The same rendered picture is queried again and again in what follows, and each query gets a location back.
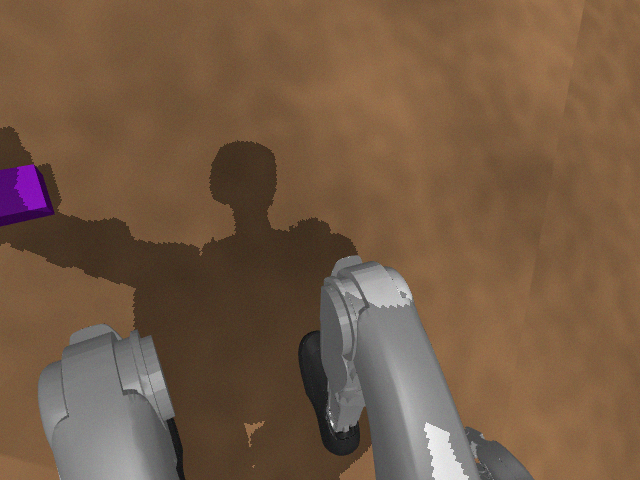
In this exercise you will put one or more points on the left robot foot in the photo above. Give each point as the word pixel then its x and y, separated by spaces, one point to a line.
pixel 177 446

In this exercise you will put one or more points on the right robot foot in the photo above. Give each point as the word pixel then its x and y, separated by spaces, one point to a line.
pixel 315 384

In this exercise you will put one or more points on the small box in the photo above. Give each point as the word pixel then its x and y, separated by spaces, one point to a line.
pixel 23 195

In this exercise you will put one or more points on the right robot hand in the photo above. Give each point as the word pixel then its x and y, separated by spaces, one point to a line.
pixel 496 462

